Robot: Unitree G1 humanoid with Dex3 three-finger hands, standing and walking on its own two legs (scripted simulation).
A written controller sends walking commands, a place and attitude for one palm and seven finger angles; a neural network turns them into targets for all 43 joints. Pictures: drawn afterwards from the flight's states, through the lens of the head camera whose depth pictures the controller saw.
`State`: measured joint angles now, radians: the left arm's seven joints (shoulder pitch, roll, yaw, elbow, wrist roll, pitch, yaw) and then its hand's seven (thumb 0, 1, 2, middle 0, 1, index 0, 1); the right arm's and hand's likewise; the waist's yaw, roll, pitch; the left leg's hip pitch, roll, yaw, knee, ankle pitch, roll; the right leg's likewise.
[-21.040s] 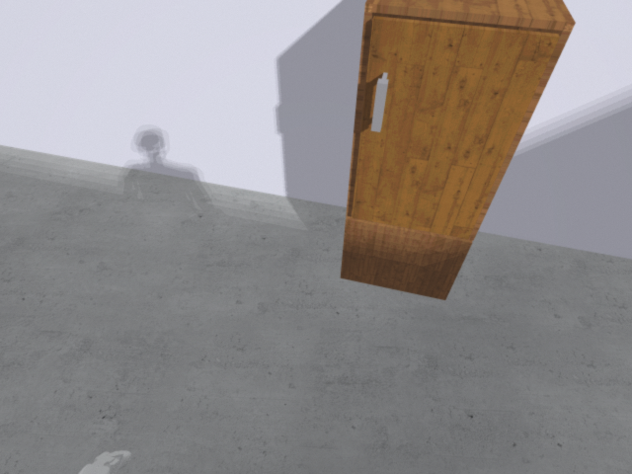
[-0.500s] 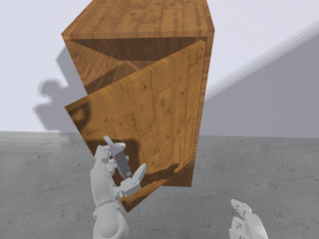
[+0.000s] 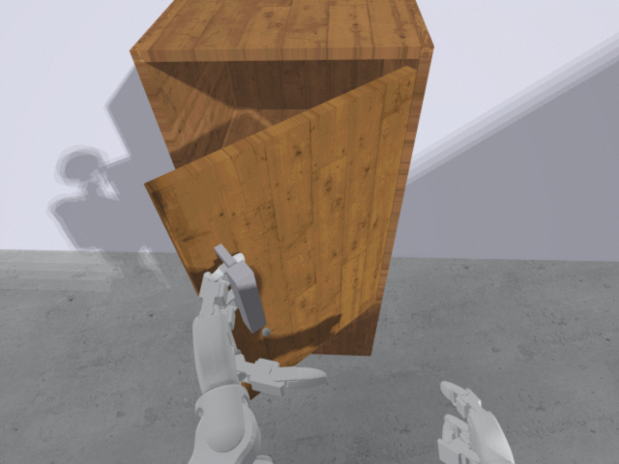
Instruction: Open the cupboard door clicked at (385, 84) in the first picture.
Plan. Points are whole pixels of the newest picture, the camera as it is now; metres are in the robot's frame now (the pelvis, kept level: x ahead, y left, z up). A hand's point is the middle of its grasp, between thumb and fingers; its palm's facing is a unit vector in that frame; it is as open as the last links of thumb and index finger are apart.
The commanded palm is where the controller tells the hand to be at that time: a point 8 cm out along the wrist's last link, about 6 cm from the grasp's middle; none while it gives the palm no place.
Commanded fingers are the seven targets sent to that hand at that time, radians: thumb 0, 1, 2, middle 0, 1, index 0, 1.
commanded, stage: slide the hand sideways off the handle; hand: left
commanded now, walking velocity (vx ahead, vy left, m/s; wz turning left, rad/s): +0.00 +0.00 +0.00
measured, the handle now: (239, 288) +0.32 +0.11 +0.08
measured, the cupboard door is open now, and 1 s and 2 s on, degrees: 41 47 47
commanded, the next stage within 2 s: draw the hand back to the body in 1.28 s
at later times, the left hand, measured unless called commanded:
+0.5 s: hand (275, 369) +0.22 +0.05 +0.08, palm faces -0.10 -0.99 +0.03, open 16.2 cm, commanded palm +0.19 +0.11 +0.07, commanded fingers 0.00 -0.50 0.30 -0.15 -0.30 -0.15 -0.30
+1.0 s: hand (223, 407) +0.18 +0.10 +0.07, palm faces -0.04 -1.00 -0.01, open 16.1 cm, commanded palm +0.15 +0.16 +0.07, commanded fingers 0.00 -0.50 0.30 -0.15 -0.30 -0.15 -0.30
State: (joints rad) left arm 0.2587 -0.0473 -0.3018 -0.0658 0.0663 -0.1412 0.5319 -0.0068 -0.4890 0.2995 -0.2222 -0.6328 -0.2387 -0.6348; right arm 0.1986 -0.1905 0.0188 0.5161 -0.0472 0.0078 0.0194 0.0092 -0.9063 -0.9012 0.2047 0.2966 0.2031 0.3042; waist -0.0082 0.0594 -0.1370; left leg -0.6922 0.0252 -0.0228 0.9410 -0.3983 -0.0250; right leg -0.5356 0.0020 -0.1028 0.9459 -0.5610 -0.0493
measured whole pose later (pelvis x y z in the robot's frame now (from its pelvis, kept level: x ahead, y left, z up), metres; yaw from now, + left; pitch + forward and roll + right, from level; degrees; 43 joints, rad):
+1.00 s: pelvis +0.00 +0.01 -0.01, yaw -1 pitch +10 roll +0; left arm 0.63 0.12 -0.18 -0.33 -0.08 -0.32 0.01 -0.01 -0.50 0.30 -0.19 -0.32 -0.20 -0.33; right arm 0.25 -0.21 0.01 0.38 0.00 -0.01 0.01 0.01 -0.91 -0.90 0.21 0.30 0.20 0.30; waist 0.01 0.05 -0.13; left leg -0.76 0.03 0.00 1.01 -0.43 -0.01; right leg -0.61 0.00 -0.08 1.01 -0.58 -0.04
